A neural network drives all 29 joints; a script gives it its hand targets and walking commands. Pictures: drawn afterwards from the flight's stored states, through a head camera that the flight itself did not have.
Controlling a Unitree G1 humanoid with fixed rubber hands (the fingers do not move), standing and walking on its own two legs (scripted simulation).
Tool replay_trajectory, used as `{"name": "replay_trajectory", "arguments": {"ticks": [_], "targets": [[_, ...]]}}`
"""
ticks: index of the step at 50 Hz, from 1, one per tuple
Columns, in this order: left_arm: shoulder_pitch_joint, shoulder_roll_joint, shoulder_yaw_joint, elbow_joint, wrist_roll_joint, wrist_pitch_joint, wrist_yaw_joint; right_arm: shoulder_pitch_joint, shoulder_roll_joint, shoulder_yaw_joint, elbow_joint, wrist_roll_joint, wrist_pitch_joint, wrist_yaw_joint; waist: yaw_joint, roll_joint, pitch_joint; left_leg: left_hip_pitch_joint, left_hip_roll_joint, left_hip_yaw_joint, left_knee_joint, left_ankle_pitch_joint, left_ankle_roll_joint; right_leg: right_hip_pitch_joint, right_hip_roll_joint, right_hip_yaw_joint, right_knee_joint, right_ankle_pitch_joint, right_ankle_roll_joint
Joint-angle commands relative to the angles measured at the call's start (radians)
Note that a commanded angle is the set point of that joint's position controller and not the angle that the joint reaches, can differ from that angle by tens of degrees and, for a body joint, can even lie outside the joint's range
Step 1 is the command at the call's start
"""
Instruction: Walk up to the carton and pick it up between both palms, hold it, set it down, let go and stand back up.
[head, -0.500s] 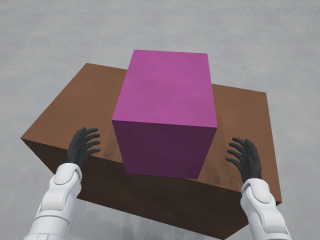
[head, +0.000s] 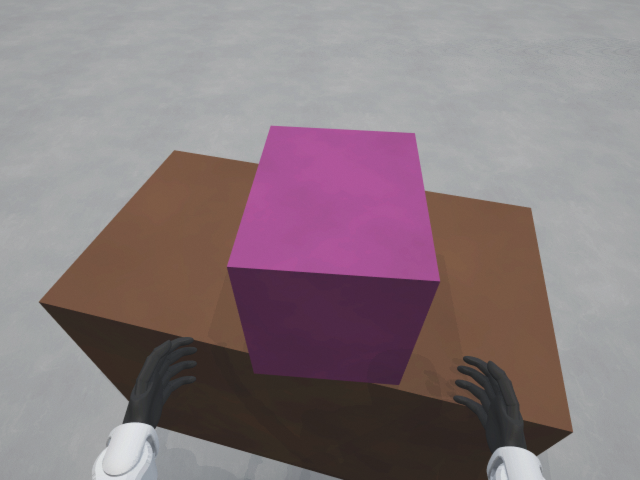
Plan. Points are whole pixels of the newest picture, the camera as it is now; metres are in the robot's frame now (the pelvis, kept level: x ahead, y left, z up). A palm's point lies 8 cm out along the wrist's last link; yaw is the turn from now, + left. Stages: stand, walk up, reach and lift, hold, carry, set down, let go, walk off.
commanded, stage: set down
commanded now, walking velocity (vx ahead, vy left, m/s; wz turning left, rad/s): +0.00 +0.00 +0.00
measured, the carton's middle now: (334, 253) +0.44 +0.02 +0.01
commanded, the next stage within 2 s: let go in 0.96 s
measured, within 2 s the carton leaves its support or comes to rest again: neither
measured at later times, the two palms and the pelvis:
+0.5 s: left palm (160, 442) +0.17 +0.23 -0.05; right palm (508, 474) +0.16 -0.20 -0.06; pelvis +0.01 +0.01 +0.00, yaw -1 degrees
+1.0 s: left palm (166, 454) +0.16 +0.23 -0.07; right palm out of the picture +0.15 -0.22 -0.08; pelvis +0.01 -0.01 +0.00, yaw -2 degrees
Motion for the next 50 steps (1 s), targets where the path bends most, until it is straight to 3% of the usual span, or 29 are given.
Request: {"name": "replay_trajectory", "arguments": {"ticks": [1,4,5,6,9,13,14,15,18,19,22,26,28,29,30,34,35,36,37,39,40,42,43,44,45,46,47,48,50], "targets": [[-0.055,0.116,0.026,-0.195,0.022,-0.077,0.033,-0.084,-0.096,-0.037,-0.148,-0.016,-0.133,0.028,0.002,0.051,-0.132,-0.024,-0.066,0.013,-0.024,0.368,-0.032,0.084,0.024,0.066,-0.043,0.165,-0.055],[-0.051,0.089,0.014,-0.177,0.029,-0.062,0.049,-0.079,-0.102,-0.052,-0.134,-0.036,-0.148,0.041,0.011,0.041,-0.071,-0.052,-0.048,0.014,-0.038,0.290,-0.018,0.051,0.019,0.069,-0.042,0.077,-0.059],[-0.055,0.095,0.002,-0.212,0.016,-0.063,0.053,-0.074,-0.095,-0.055,-0.176,-0.036,-0.153,0.046,0.002,0.033,-0.098,-0.043,-0.047,0.012,-0.034,0.299,-0.018,0.056,0.017,0.064,-0.039,0.085,-0.063],[-0.026,0.107,-0.004,-0.203,0.042,-0.053,0.057,-0.044,-0.099,-0.054,-0.120,-0.040,-0.146,0.056,0.005,0.062,-0.080,-0.042,-0.051,0.026,-0.048,0.294,-0.022,0.065,0.024,0.067,-0.048,0.075,-0.063],[-0.012,0.095,0.009,-0.192,0.052,-0.028,0.062,-0.029,-0.108,-0.062,-0.097,-0.059,-0.137,0.067,0.006,0.068,-0.048,-0.047,-0.041,0.021,-0.056,0.302,-0.023,0.071,0.022,0.065,-0.050,0.094,-0.061],[0.019,0.062,-0.006,-0.199,0.075,0.020,0.062,-0.009,-0.125,-0.076,-0.098,-0.084,-0.112,0.072,0.011,0.055,-0.002,-0.065,-0.032,0.031,-0.078,0.280,-0.027,0.097,0.023,0.054,-0.064,0.073,-0.056],[0.001,0.058,-0.003,-0.197,0.085,0.025,0.064,-0.019,-0.122,-0.074,-0.062,-0.092,-0.111,0.073,-0.007,0.059,-0.015,-0.046,-0.038,0.042,-0.088,0.276,-0.029,0.080,0.025,0.052,-0.072,0.077,-0.052],[0.022,0.047,-0.009,-0.147,0.100,0.049,0.065,0.005,-0.124,-0.072,-0.021,-0.107,-0.092,0.077,-0.003,0.061,0.029,-0.048,-0.037,0.043,-0.100,0.267,-0.025,0.088,0.022,0.052,-0.078,0.057,-0.051],[0.008,0.043,-0.005,-0.162,0.114,0.080,0.076,-0.020,-0.136,-0.087,-0.026,-0.123,-0.071,0.085,0.002,0.054,0.008,-0.046,-0.032,0.039,-0.112,0.233,-0.022,0.089,0.016,0.040,-0.081,0.030,-0.054],[0.014,0.043,-0.008,-0.176,0.103,0.088,0.076,-0.025,-0.139,-0.088,-0.052,-0.126,-0.069,0.082,0.004,0.030,-0.004,-0.057,-0.035,0.039,-0.110,0.255,-0.029,0.099,0.024,0.034,-0.079,0.059,-0.052],[0.012,0.042,-0.007,-0.194,0.127,0.108,0.080,-0.016,-0.126,-0.087,-0.045,-0.136,-0.064,0.085,0.002,0.057,-0.030,-0.055,-0.037,0.040,-0.103,0.270,-0.031,0.101,0.015,0.039,-0.076,0.079,-0.046],[0.024,0.037,-0.006,-0.177,0.127,0.121,0.082,-0.032,-0.131,-0.084,-0.069,-0.150,-0.066,0.083,0.019,0.026,-0.076,-0.033,-0.037,0.058,-0.093,0.338,-0.030,0.092,0.022,0.035,-0.072,0.137,-0.038],[0.040,0.013,-0.012,-0.085,0.161,0.166,0.067,-0.020,-0.124,-0.086,0.043,-0.171,-0.040,0.081,-0.001,0.035,-0.044,-0.018,-0.038,0.062,-0.099,0.315,-0.031,0.074,0.023,0.032,-0.082,0.130,-0.042],[0.022,0.027,0.002,-0.133,0.144,0.167,0.057,-0.039,-0.122,-0.090,-0.004,-0.166,-0.044,0.080,0.013,0.016,-0.023,-0.053,-0.038,0.059,-0.093,0.283,-0.024,0.067,0.010,0.036,-0.072,0.115,-0.029],[0.010,0.017,0.007,-0.120,0.159,0.173,0.053,-0.033,-0.121,-0.090,0.024,-0.176,-0.043,0.078,-0.002,0.021,-0.021,-0.034,-0.038,0.062,-0.105,0.264,-0.027,0.058,0.014,0.035,-0.082,0.123,-0.024],[0.022,0.030,0.014,-0.156,0.159,0.201,0.052,-0.032,-0.133,-0.104,0.045,-0.184,-0.045,0.072,0.003,0.042,-0.070,-0.008,-0.036,0.064,-0.091,0.342,-0.036,0.061,0.017,0.029,-0.078,0.169,-0.027],[0.029,0.022,0.023,-0.147,0.164,0.221,0.046,-0.039,-0.134,-0.105,0.070,-0.188,-0.032,0.073,0.019,0.023,-0.064,-0.003,-0.036,0.071,-0.089,0.318,-0.037,0.065,0.016,0.026,-0.086,0.155,-0.025],[0.017,0.020,0.020,-0.130,0.189,0.233,0.042,-0.041,-0.119,-0.083,0.064,-0.185,-0.027,0.075,-0.011,0.052,-0.030,-0.017,-0.039,0.063,-0.093,0.298,-0.035,0.048,0.018,0.029,-0.085,0.150,-0.026],[0.012,0.025,0.023,-0.127,0.172,0.245,0.040,-0.050,-0.129,-0.104,0.074,-0.190,-0.024,0.074,0.010,0.021,-0.042,-0.034,-0.030,0.060,-0.096,0.312,-0.037,0.065,0.020,0.020,-0.080,0.147,-0.022],[0.019,0.035,0.027,-0.123,0.181,0.265,0.032,-0.037,-0.116,-0.098,0.069,-0.198,-0.019,0.071,-0.016,0.009,-0.035,-0.009,-0.038,0.072,-0.087,0.289,-0.027,0.027,0.018,0.021,-0.084,0.155,-0.019],[0.025,0.047,0.030,-0.145,0.183,0.273,0.030,-0.040,-0.120,-0.101,0.058,-0.202,-0.019,0.071,0.014,-0.004,-0.060,-0.018,-0.039,0.076,-0.087,0.300,-0.029,0.057,0.019,0.020,-0.079,0.166,-0.018],[0.001,0.051,0.037,-0.113,0.193,0.289,0.030,-0.039,-0.126,-0.099,0.085,-0.201,-0.012,0.069,-0.001,0.032,-0.044,-0.014,-0.041,0.071,-0.089,0.307,-0.027,0.029,0.013,0.027,-0.079,0.195,-0.017],[-0.002,0.053,0.038,-0.163,0.191,0.296,0.033,-0.044,-0.126,-0.108,0.077,-0.210,-0.013,0.070,0.010,0.025,-0.074,-0.012,-0.033,0.074,-0.087,0.307,-0.030,0.045,0.015,0.023,-0.067,0.191,-0.015],[-0.008,0.053,0.035,-0.193,0.193,0.294,0.036,-0.045,-0.125,-0.115,0.076,-0.211,-0.019,0.072,-0.001,0.034,-0.073,-0.024,-0.034,0.080,-0.087,0.317,-0.036,0.060,0.015,0.024,-0.070,0.200,-0.015],[0.001,0.050,0.040,-0.159,0.199,0.308,0.034,-0.027,-0.128,-0.105,0.110,-0.209,-0.013,0.074,-0.011,0.031,-0.062,-0.015,-0.036,0.079,-0.084,0.328,-0.032,0.052,0.014,0.026,-0.074,0.224,-0.017],[-0.002,0.052,0.042,-0.163,0.195,0.317,0.031,-0.042,-0.141,-0.111,0.089,-0.211,-0.016,0.075,0.004,0.022,-0.092,-0.003,-0.043,0.084,-0.075,0.340,-0.030,0.048,0.015,0.024,-0.067,0.246,-0.014],[0.001,0.052,0.047,-0.164,0.205,0.323,0.029,-0.039,-0.140,-0.108,0.112,-0.215,-0.014,0.073,-0.012,0.015,-0.080,0.009,-0.041,0.081,-0.078,0.334,-0.030,0.036,0.015,0.022,-0.071,0.263,-0.008],[0.015,0.048,0.047,-0.161,0.201,0.327,0.027,-0.036,-0.147,-0.109,0.122,-0.220,-0.013,0.072,0.002,0.021,-0.092,0.001,-0.037,0.079,-0.070,0.355,-0.032,0.047,0.017,0.015,-0.065,0.268,-0.010],[0.008,0.043,0.050,-0.157,0.194,0.340,0.024,-0.054,-0.143,-0.105,0.117,-0.213,-0.016,0.074,-0.002,0.011,-0.100,-0.009,-0.035,0.074,-0.066,0.354,-0.031,0.046,0.023,0.014,-0.061,0.269,-0.009]]}}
